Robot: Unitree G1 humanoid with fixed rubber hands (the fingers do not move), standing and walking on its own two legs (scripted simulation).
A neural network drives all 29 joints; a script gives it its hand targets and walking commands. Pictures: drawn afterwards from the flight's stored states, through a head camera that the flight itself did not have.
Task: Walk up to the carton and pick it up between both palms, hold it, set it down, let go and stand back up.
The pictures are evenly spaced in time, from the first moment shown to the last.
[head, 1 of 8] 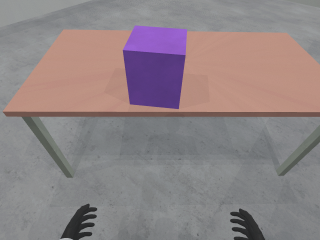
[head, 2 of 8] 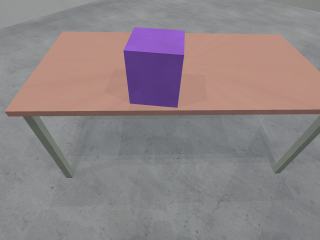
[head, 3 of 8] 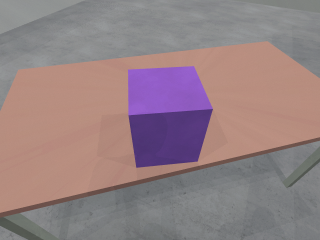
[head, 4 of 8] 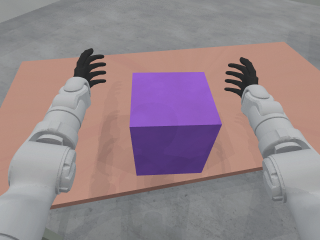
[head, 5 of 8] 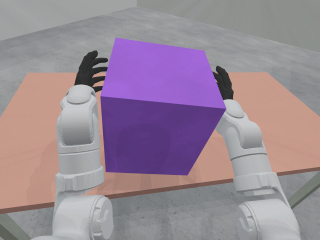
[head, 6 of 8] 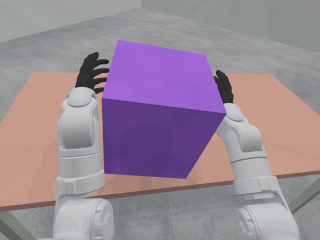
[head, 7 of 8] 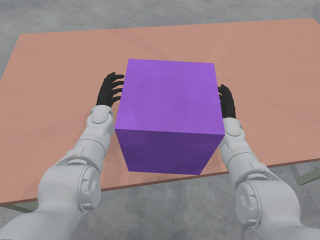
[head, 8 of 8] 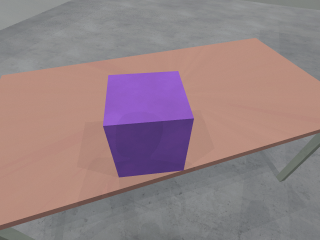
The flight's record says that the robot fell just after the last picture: no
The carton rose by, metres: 0.18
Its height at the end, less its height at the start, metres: +0.00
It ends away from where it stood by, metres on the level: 0.03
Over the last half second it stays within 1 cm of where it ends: yes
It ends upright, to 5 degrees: yes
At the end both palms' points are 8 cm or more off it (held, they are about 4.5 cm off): yes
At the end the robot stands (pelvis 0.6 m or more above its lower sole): yes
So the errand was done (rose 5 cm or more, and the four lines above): yes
